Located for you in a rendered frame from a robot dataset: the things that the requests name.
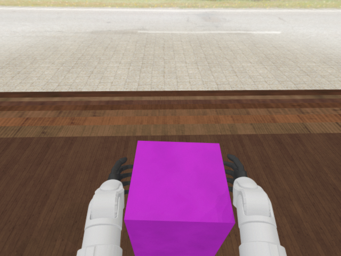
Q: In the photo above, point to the right robot forearm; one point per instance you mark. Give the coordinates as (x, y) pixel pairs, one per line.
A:
(256, 221)

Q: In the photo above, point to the robot left hand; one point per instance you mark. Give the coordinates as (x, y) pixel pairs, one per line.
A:
(117, 169)

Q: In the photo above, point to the left robot forearm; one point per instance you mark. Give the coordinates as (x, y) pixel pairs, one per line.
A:
(104, 221)

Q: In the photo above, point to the carton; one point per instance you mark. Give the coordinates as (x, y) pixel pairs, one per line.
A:
(178, 202)

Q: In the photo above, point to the robot right hand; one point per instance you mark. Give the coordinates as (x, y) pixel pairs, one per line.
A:
(237, 167)

